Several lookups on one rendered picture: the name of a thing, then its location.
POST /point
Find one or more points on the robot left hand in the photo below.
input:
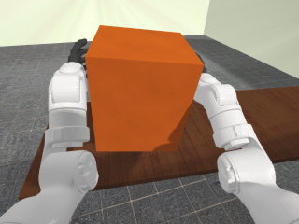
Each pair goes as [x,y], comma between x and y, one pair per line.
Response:
[76,52]

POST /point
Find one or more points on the table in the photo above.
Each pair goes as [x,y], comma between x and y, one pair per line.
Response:
[273,114]

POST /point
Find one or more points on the carton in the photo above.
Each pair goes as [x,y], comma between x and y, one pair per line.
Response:
[141,84]

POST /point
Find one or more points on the left robot upper arm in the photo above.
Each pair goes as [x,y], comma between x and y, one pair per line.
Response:
[64,179]

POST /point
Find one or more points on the robot right forearm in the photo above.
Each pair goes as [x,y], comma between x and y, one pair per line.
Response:
[224,112]

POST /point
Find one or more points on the right robot upper arm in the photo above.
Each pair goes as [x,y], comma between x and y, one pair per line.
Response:
[248,174]

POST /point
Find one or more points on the robot right hand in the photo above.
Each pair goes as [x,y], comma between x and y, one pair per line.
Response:
[204,69]

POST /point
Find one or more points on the robot left forearm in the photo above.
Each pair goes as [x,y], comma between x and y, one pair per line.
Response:
[67,106]

